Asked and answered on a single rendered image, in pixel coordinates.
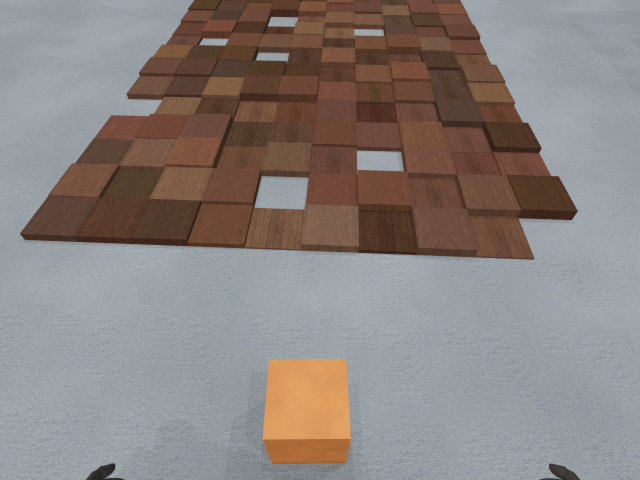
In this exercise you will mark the carton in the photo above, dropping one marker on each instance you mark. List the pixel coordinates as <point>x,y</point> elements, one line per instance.
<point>307,411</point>

